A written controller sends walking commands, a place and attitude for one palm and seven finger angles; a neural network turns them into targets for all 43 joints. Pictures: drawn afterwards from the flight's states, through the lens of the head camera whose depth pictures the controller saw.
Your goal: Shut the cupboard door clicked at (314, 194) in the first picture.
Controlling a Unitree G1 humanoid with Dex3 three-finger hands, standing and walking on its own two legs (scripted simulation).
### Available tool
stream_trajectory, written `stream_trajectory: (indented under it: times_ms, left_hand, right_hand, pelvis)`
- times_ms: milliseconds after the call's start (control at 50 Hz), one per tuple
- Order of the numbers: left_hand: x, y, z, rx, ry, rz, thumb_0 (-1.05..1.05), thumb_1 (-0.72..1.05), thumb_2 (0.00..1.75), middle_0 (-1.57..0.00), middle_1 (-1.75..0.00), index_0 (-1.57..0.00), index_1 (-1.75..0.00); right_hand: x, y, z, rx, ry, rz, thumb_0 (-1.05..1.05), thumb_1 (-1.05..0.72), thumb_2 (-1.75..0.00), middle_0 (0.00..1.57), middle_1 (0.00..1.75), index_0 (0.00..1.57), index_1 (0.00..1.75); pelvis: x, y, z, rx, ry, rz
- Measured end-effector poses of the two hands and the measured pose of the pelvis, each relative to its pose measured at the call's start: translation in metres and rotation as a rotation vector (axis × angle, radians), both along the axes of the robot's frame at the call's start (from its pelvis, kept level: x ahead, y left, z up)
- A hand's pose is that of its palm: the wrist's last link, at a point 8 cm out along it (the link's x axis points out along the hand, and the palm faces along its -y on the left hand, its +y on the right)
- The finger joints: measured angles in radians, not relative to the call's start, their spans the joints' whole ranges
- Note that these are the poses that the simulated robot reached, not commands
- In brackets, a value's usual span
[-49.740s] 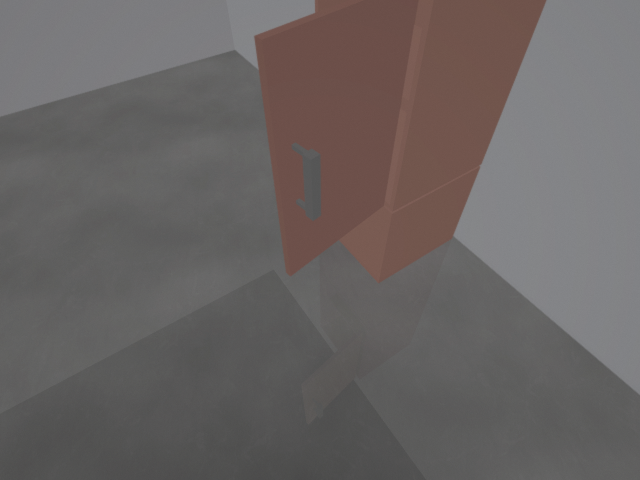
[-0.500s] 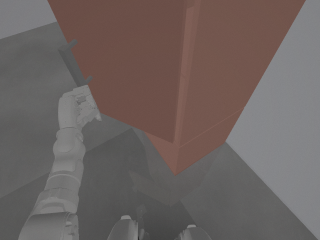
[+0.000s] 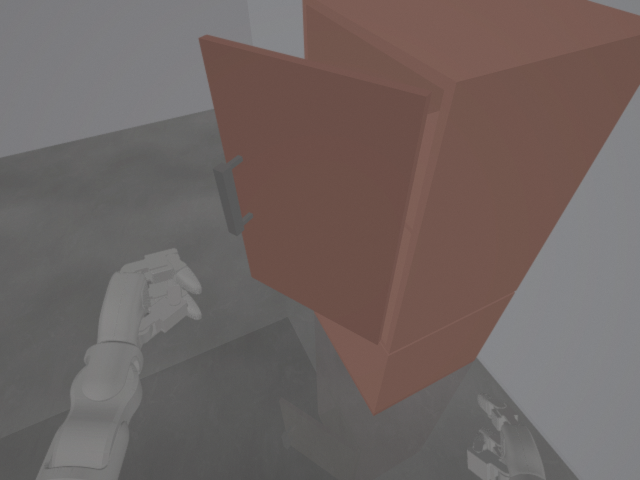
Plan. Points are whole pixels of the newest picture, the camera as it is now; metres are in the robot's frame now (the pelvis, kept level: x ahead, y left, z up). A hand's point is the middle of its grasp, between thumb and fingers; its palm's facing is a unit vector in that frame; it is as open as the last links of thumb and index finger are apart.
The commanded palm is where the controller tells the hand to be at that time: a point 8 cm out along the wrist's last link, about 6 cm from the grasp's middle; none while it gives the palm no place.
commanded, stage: draw the hand back to the body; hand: left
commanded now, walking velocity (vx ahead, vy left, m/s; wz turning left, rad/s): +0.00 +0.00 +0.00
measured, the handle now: (236, 195) +0.62 +0.21 -0.01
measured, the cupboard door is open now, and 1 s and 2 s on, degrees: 31 31 31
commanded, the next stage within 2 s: step back with the hand held close in 0.88 s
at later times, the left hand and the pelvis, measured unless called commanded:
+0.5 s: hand (48, 328) +0.21 +0.26 +0.18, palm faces +0.45 -0.79 -0.41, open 6.1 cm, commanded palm +0.15 +0.30 +0.20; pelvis +0.02 -0.01 +0.02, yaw +0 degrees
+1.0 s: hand (72, 313) +0.22 +0.24 +0.19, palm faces +0.45 -0.79 -0.42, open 7.4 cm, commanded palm +0.17 +0.28 +0.20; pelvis +0.03 -0.02 +0.02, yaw +0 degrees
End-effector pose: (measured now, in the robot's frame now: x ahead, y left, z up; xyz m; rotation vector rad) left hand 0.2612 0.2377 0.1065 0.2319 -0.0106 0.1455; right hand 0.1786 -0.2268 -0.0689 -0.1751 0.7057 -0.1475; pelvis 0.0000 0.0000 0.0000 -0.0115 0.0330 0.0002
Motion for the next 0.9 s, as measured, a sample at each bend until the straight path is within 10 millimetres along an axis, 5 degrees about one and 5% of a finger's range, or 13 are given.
stream_trajectory:
  times_ms: [260, 560, 780, 900]
  left_hand:
    - [-0.054, 0.040, 0.048, 0.088, -0.048, 0.175, 0.02, 0.89, 0.90, -0.76, -0.91, -0.77, -0.91]
    - [-0.107, 0.059, 0.100, 0.278, -0.122, 0.326, 0.02, 0.89, 0.90, -0.36, -0.47, -0.36, -0.47]
    - [-0.096, 0.043, 0.080, 0.212, -0.078, 0.322, 0.01, 0.89, 0.90, -0.22, -0.32, -0.23, -0.32]
    - [-0.090, 0.034, 0.092, 0.243, -0.126, 0.285, 0.02, 0.89, 0.90, -0.21, -0.30, -0.21, -0.30]
  right_hand:
    - [0.024, 0.034, 0.020, 0.028, -0.056, 0.114, 0.01, -0.90, -0.90, 0.20, 0.30, 0.20, 0.30]
    - [0.016, 0.007, 0.009, 0.024, -0.030, 0.092, 0.01, -0.90, -0.90, 0.20, 0.30, 0.20, 0.30]
    - [0.026, -0.013, 0.013, -0.002, -0.059, 0.079, 0.01, -0.90, -0.90, 0.20, 0.30, 0.20, 0.30]
    - [0.033, -0.016, 0.018, -0.001, -0.086, 0.071, 0.01, -0.90, -0.90, 0.20, 0.30, 0.20, 0.30]
  pelvis:
    - [0.008, 0.005, 0.018, 0.006, -0.083, 0.007]
    - [0.017, -0.009, 0.021, 0.013, -0.105, 0.005]
    - [0.020, -0.020, 0.022, 0.018, -0.105, 0.011]
    - [0.027, -0.024, 0.021, 0.018, -0.103, 0.004]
